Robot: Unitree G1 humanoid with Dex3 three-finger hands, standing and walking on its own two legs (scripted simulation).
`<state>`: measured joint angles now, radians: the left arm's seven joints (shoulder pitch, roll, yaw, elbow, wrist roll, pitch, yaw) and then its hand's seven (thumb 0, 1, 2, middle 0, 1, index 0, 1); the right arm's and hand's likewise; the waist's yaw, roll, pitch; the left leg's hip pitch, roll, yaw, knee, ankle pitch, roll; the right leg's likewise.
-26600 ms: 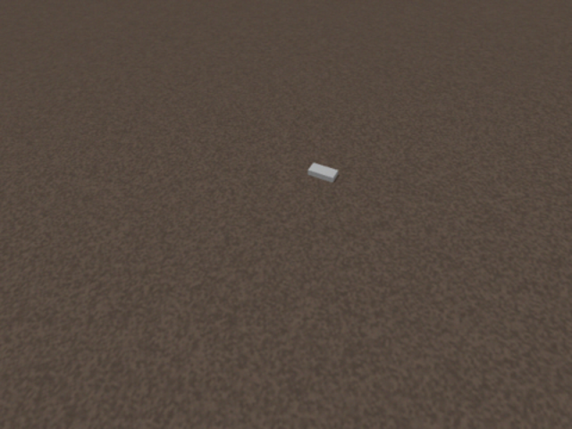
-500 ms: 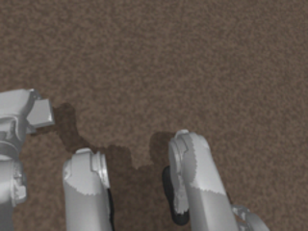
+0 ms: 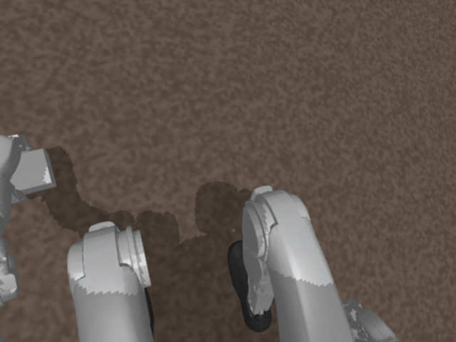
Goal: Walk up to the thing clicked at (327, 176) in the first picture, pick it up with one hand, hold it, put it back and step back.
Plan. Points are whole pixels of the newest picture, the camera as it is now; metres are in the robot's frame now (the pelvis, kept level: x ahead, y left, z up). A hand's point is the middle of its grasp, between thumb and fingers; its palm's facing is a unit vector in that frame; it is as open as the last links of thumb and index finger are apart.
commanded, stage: rest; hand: left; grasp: from above
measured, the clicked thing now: (4, 178) +0.43 +0.33 -0.23
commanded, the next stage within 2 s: open in 1.26 s
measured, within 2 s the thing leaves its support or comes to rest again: rests again in 0.78 s
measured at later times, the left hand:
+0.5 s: hand (19, 180) +0.42 +0.32 -0.24, palm faces -0.45 -0.15 -0.88, open 9.5 cm
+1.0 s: hand (24, 179) +0.43 +0.31 -0.26, palm faces -0.44 -0.16 -0.88, open 9.5 cm
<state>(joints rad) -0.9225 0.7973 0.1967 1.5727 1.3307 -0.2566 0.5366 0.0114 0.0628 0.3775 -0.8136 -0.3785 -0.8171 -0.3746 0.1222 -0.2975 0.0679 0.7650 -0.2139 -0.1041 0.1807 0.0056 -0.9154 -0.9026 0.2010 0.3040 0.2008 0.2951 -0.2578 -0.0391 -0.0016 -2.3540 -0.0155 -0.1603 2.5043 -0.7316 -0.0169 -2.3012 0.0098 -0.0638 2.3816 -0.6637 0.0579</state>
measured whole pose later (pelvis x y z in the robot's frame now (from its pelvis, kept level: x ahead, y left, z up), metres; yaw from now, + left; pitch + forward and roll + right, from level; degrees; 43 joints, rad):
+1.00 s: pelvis +0.00 +0.01 -0.02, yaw -4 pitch +27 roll -14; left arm -0.97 0.97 0.22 1.79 1.36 -0.27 0.68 0.01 0.04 0.39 -0.84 -0.36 -0.84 -0.36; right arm 0.07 -0.33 0.23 0.75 -0.32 -0.22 0.29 0.00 -0.91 -0.90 0.20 0.30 0.20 0.30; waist -0.35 -0.11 0.11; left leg -2.36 -0.01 -0.23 2.62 -0.76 0.00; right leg -2.27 0.04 -0.12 2.42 -0.66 0.08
